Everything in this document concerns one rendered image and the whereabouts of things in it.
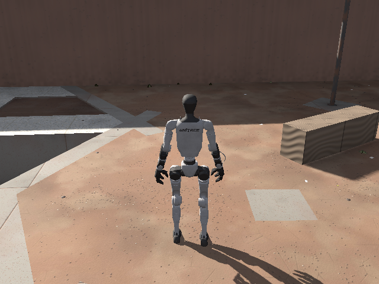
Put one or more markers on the robot right forearm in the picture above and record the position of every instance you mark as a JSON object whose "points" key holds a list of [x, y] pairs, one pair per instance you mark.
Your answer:
{"points": [[217, 158]]}

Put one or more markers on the robot left forearm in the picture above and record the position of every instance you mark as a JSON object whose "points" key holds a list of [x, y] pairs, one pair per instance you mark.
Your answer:
{"points": [[162, 159]]}

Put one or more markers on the robot left upper arm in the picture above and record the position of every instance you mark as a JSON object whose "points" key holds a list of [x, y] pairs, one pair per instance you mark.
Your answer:
{"points": [[171, 125]]}

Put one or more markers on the robot right shin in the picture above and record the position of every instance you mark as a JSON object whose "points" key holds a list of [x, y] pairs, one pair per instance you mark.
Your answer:
{"points": [[204, 218]]}

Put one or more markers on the right robot hand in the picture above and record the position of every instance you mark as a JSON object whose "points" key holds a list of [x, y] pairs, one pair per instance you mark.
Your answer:
{"points": [[220, 173]]}

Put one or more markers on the robot right foot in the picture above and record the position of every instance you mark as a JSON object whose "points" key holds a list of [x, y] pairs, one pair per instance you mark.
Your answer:
{"points": [[204, 242]]}

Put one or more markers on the left robot hand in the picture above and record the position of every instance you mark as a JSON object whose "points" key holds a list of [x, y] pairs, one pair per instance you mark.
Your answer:
{"points": [[158, 175]]}

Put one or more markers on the robot right upper arm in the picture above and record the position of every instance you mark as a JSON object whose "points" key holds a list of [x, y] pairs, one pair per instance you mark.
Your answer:
{"points": [[208, 125]]}

